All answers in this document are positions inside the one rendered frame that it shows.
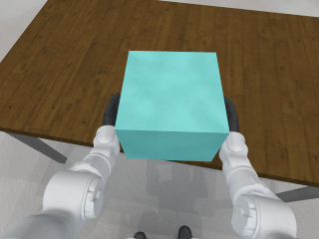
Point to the robot right upper arm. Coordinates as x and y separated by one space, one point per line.
260 217

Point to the robot right forearm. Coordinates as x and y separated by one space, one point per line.
239 174

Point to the table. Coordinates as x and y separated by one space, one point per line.
57 79

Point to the right robot hand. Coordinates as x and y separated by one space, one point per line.
232 118

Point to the left robot hand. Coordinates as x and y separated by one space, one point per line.
111 111

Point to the robot left upper arm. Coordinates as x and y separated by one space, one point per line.
71 199

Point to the carton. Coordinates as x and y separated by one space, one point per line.
172 106

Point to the robot left forearm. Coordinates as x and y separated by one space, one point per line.
102 158

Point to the right robot foot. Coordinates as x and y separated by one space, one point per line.
184 232

